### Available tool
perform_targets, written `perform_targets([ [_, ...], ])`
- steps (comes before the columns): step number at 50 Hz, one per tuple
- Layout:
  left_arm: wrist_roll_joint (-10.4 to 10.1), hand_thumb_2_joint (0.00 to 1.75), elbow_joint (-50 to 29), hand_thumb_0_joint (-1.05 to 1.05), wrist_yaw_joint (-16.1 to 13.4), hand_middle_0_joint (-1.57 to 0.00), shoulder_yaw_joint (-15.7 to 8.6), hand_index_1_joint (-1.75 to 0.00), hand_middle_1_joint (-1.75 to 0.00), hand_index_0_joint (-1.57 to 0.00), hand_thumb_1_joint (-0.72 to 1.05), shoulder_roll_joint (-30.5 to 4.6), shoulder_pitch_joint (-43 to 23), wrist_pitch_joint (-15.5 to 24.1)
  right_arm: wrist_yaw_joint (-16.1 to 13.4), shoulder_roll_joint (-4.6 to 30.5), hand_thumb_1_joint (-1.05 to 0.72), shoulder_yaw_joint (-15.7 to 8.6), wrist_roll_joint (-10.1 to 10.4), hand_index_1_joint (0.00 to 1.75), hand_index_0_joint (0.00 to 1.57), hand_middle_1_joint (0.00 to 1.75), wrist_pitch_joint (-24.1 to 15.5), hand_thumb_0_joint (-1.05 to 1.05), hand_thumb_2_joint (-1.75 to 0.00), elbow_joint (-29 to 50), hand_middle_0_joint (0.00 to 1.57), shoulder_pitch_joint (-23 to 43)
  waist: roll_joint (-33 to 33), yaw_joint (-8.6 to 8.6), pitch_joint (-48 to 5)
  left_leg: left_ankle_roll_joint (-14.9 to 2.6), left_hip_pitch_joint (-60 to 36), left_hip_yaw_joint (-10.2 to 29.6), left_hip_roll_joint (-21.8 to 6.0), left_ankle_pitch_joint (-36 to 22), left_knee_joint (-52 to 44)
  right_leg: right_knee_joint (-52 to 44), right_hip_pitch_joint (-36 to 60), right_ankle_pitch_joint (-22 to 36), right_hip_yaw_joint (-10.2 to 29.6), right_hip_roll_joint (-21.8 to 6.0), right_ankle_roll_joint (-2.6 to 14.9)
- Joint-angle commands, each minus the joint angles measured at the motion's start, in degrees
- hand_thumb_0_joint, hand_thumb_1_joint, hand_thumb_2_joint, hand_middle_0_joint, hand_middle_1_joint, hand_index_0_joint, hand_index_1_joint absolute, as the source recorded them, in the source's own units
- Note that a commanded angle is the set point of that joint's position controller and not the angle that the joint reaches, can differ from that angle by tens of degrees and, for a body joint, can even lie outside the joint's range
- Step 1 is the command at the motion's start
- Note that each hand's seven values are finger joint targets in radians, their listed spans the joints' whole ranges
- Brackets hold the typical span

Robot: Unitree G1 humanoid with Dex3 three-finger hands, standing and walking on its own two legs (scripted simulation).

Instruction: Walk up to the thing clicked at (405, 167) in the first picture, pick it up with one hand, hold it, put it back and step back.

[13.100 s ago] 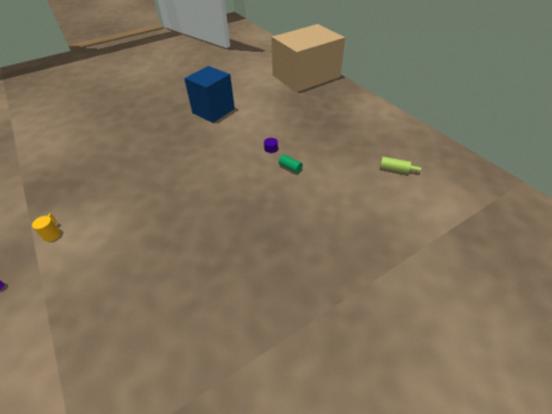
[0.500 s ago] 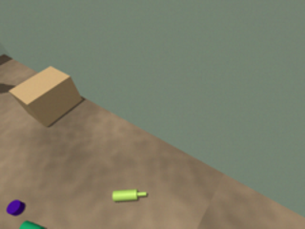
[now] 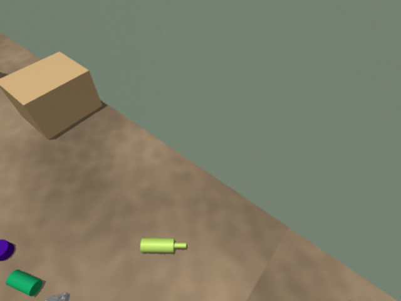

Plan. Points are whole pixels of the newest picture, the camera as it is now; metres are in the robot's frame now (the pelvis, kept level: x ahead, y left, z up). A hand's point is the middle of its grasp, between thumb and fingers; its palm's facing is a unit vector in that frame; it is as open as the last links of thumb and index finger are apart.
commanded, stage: walk up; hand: left
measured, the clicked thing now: (163, 245) +0.45 +0.16 -0.73
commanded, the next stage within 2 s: stand in 1.58 s
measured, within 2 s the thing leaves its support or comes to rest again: neither
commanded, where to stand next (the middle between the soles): +0.03 +0.00 m, yaw -2 degrees
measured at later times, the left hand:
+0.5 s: hand out of the picture +0.09 +0.25 -0.13, palm faces -0.04 -0.94 -0.34, open 7.4 cm
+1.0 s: hand out of the picture +0.05 +0.25 -0.14, palm faces -0.07 -0.94 -0.33, open 7.4 cm
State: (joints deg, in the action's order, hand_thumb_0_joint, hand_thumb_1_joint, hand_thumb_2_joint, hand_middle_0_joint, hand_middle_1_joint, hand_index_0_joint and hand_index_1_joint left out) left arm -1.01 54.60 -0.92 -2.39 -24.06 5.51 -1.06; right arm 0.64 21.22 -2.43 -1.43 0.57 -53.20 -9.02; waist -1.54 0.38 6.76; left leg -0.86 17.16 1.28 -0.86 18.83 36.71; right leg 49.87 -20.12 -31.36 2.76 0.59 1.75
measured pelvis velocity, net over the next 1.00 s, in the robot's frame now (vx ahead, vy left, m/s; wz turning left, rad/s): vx -0.02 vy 0.00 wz -0.05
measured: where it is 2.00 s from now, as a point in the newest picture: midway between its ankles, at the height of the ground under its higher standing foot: outside the picture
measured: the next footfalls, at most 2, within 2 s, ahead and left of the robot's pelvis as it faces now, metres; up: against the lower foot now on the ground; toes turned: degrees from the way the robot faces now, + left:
right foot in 0.12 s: +0.00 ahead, -0.13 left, +0.00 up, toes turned -1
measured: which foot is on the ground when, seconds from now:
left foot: down 0.00-1.00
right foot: up 0.00-0.10, down 0.12-1.00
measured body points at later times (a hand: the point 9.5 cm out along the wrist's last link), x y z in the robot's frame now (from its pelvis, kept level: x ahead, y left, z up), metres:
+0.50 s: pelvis -0.01 +0.00 +0.02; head -0.01 +0.00 +0.47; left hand +0.09 +0.30 -0.11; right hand +0.09 -0.30 -0.11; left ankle +0.01 +0.12 -0.73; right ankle -0.03 -0.13 -0.73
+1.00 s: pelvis -0.02 +0.00 +0.02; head -0.01 +0.00 +0.47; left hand +0.06 +0.30 -0.12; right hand +0.03 -0.30 -0.12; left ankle +0.01 +0.12 -0.73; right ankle -0.03 -0.13 -0.73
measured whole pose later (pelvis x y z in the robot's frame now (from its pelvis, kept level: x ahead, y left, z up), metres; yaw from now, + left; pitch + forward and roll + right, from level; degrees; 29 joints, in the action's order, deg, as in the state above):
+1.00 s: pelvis -0.02 +0.00 +0.02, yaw -3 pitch -2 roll +0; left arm 0.6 66.6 0.9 -0.5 -19.9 7.1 0.6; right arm 0.9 19.6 -0.6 -0.5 -0.7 -66.3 -7.1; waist 0.1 0.3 2.9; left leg -0.3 8.1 -1.9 -0.5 8.0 17.8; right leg 17.3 -5.2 -10.3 1.5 -0.5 -0.9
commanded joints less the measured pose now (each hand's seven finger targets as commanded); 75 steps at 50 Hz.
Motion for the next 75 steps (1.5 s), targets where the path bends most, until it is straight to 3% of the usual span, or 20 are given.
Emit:
perform_targets([
  [1,-0.10,0.90,-2.66,0.00,-0.53,-0.20,-1.68,-0.30,-0.30,-0.20,0.90,-7.66,2.01,1.57,-1.59,14.37,-0.90,-3.27,0.38,0.30,0.20,0.30,-1.47,0.00,-0.90,3.25,0.20,0.17,13.38,0.08,-10.50,-10.15,-15.41,11.25,-12.60,-39.20,-6.94,-7.12,-2.50,2.40,-1.29,-0.56,-0.47],
  [3,0.46,0.90,-1.66,0.00,-0.54,-0.20,-1.46,-0.30,-0.30,-0.20,0.90,-7.35,2.66,2.23,-1.63,14.47,-0.90,-2.96,0.72,0.30,0.20,0.30,-1.18,0.00,-0.90,3.69,0.20,1.01,12.71,-0.34,-11.24,-9.10,-15.00,8.97,-11.47,-40.13,-4.09,-17.70,3.23,7.20,-3.39,-0.62,-0.63],
  [4,0.78,0.90,-0.61,0.00,-0.59,-0.20,-1.55,-0.30,-0.30,-0.20,0.90,-7.26,3.87,2.50,-1.55,14.19,-0.90,-2.75,1.01,0.30,0.20,0.30,-0.89,0.00,-0.90,3.74,0.20,1.62,11.53,-0.91,-11.25,-7.72,-13.15,8.04,-10.85,-38.97,-2.83,-24.23,7.32,14.23,-3.30,-0.43,-0.49],
  [5,1.21,0.90,0.17,0.00,-0.80,-0.20,-1.77,-0.30,-0.30,-0.20,0.90,-8.25,5.04,2.89,-1.45,13.75,-0.90,-2.56,1.61,0.30,0.20,0.30,-0.71,0.00,-0.90,3.81,0.20,2.13,9.13,-1.60,-12.49,-6.06,-11.00,7.03,-10.30,-36.56,-0.94,-29.01,12.85,23.97,-0.71,-2.43,0.55],
  [6,1.79,0.90,0.37,0.00,-1.03,-0.20,-2.02,-0.30,-0.30,-0.20,0.90,-10.66,4.98,3.40,-1.41,12.34,-0.90,-2.10,2.35,0.30,0.20,0.30,-0.82,0.00,-0.90,4.14,0.20,2.77,4.61,-1.37,-14.50,-3.78,-6.30,6.01,-8.12,-30.12,0.26,-26.50,18.51,36.54,4.72,-5.81,1.95],
  [7,2.11,0.90,0.16,0.00,-1.07,-0.20,-2.25,-0.30,-0.30,-0.20,0.90,-12.18,3.91,3.77,-1.30,10.93,-0.90,-1.50,2.71,0.30,0.20,0.30,-1.12,0.00,-0.90,4.75,0.20,3.34,0.06,-1.03,-14.57,-1.77,-0.98,3.97,-5.32,-22.44,0.51,-24.62,22.21,45.71,10.07,-10.74,4.19],
  [8,1.34,0.90,-0.57,0.00,-0.62,-0.20,-2.13,-0.30,-0.30,-0.20,0.90,-13.68,-0.19,3.51,-1.38,10.36,-0.90,-1.36,2.51,0.30,0.20,0.30,-0.93,0.00,-0.90,3.56,0.20,2.57,-1.88,0.32,-13.10,-0.54,-3.87,1.76,-2.48,-8.26,-2.38,-23.31,15.88,43.61,12.26,-14.98,8.13],
  [9,1.34,0.90,-1.42,0.00,-0.19,-0.20,-1.73,-0.30,-0.30,-0.20,0.90,-13.42,-2.79,3.48,-1.54,10.54,-0.90,-1.67,2.12,0.30,0.20,0.30,-0.96,0.00,-0.90,1.87,0.20,0.71,-3.34,1.73,-11.76,-0.48,-9.42,2.36,-3.11,-7.26,-6.63,-22.33,10.79,41.41,11.24,-14.72,7.54],
  [10,0.97,0.90,-1.59,0.00,0.02,-0.20,-1.12,-0.30,-0.30,-0.20,0.90,-11.24,-3.47,3.30,-1.46,11.49,-0.90,-1.94,1.68,0.30,0.20,0.30,-1.44,0.00,-0.90,0.75,0.20,0.84,-3.05,2.09,-11.68,-1.15,-13.01,3.90,-4.64,-13.91,-10.88,-21.56,9.19,39.70,7.06,-11.62,4.14],
  [11,0.55,0.90,-0.83,0.00,0.09,-0.20,-0.76,-0.30,-0.30,-0.20,0.90,-9.48,-2.00,3.08,-1.19,13.03,-0.90,-2.10,1.60,0.30,0.20,0.30,-1.97,0.00,-0.90,0.75,0.20,3.91,-1.25,0.45,-11.32,-2.21,-14.04,5.29,-6.28,-21.85,-11.44,-21.64,9.29,37.25,3.20,-7.91,1.22],
  [12,0.49,0.90,0.04,0.00,0.11,-0.20,-0.61,-0.30,-0.30,-0.20,0.90,-9.01,-1.24,2.96,-1.04,13.00,-0.90,-1.84,1.61,0.30,0.20,0.30,-2.21,0.00,-0.90,0.71,0.20,5.25,-1.78,-0.25,-11.19,-3.28,-14.02,5.57,-7.48,-26.56,-10.55,-22.74,10.06,35.15,1.82,-6.51,0.13],
  [14,0.70,0.90,1.39,0.00,0.14,-0.20,-0.61,-0.30,-0.30,-0.20,0.90,-9.12,-0.96,3.05,-0.92,11.95,-0.90,-1.27,1.77,0.30,0.20,0.30,-2.25,0.00,-0.90,-0.10,0.20,5.82,-1.86,-0.47,-10.34,-3.20,-13.92,4.24,-7.33,-26.61,-11.08,-25.46,11.35,34.30,2.98,-7.00,0.25],
  [21,0.88,0.90,3.94,0.00,0.44,-0.20,-0.26,-0.30,-0.30,-0.20,0.90,-8.46,-2.71,2.84,-0.75,11.20,-0.90,-0.65,1.58,0.30,0.20,0.30,-2.31,0.00,-0.90,-4.00,0.20,7.74,1.38,-0.63,-7.73,-1.16,-12.99,3.49,-6.29,-17.36,-18.20,-31.32,12.79,28.73,3.58,-7.31,0.14],
  [24,1.18,0.90,4.81,0.00,0.58,-0.20,-0.19,-0.30,-0.30,-0.20,0.90,-8.44,-2.86,2.81,-0.61,10.67,-0.90,-0.23,1.40,0.30,0.20,0.30,-2.35,0.00,-0.90,-5.12,0.20,8.29,1.18,-0.73,-6.71,-0.94,-11.86,3.54,-6.26,-12.55,-20.20,-33.81,13.12,25.48,3.82,-7.23,-0.17],
  [32,1.42,0.90,6.71,0.00,0.81,-0.20,-0.43,-0.30,-0.30,-0.20,0.90,-8.26,-3.15,2.90,-0.38,10.39,-0.90,-0.30,0.93,0.30,0.20,0.30,-2.44,0.00,-0.90,-7.25,0.20,8.40,2.06,-0.62,-5.47,-0.17,-11.14,3.70,-6.03,-6.59,-23.01,-36.70,11.90,21.69,4.36,-7.19,-0.46],
  [45,1.55,0.90,7.88,0.00,0.89,-0.20,-0.40,-0.30,-0.30,-0.20,0.90,-7.85,-2.42,2.83,-0.56,11.06,-0.90,-0.66,0.85,0.30,0.20,0.30,-2.58,0.00,-0.90,-8.84,0.20,6.03,2.68,-0.04,-5.92,-0.48,-10.03,4.72,-6.71,-4.96,-24.09,-36.17,12.22,21.06,3.92,-6.66,-0.39],
  [52,1.61,0.90,7.90,0.00,0.71,-0.20,-0.39,-0.30,-0.30,-0.20,0.90,-8.15,-1.75,2.97,-0.72,11.07,-0.90,-0.56,1.21,0.30,0.20,0.30,-2.77,0.00,-0.90,-8.79,0.20,5.58,1.30,-0.10,-9.78,-0.76,-13.38,3.38,-6.70,-13.76,-21.55,-35.39,13.73,27.45,3.68,-7.26,-0.61],
  [58,1.35,0.90,8.18,0.00,0.37,-0.20,-0.19,-0.30,-0.30,-0.20,0.90,-7.80,-1.52,2.90,-0.78,10.46,-0.90,-0.46,1.27,0.30,0.20,0.30,-2.44,0.00,-0.90,-8.57,0.20,5.96,0.96,-0.17,-8.41,-0.67,-14.23,3.17,-6.89,-18.53,-20.50,-35.19,13.00,30.73,3.29,-7.27,-0.93],
  [75,1.50,0.90,7.18,0.00,0.27,-0.20,-0.21,-0.30,-0.30,-0.20,0.90,-7.97,-2.84,2.78,-0.84,10.65,-0.90,-0.73,1.09,0.30,0.20,0.30,-2.26,0.00,-0.90,-8.09,0.20,7.15,2.20,0.06,-9.40,-0.44,-14.11,2.57,-6.83,-19.53,-21.37,-34.88,14.96,32.26,3.21,-7.39,-0.83],
])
